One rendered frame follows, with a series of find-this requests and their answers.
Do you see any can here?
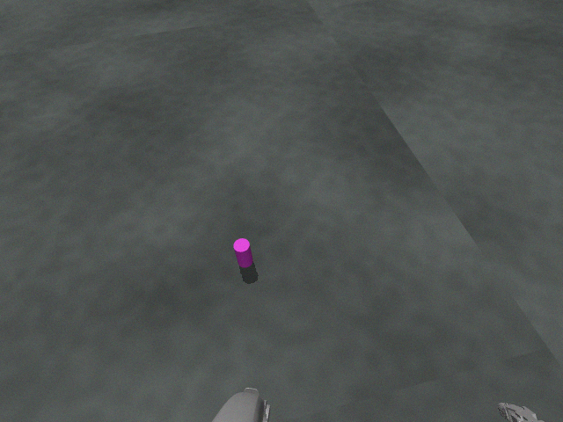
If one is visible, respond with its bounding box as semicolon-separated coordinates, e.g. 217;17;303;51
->
233;238;253;268

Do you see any right robot hand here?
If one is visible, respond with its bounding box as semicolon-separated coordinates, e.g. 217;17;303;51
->
498;403;544;422

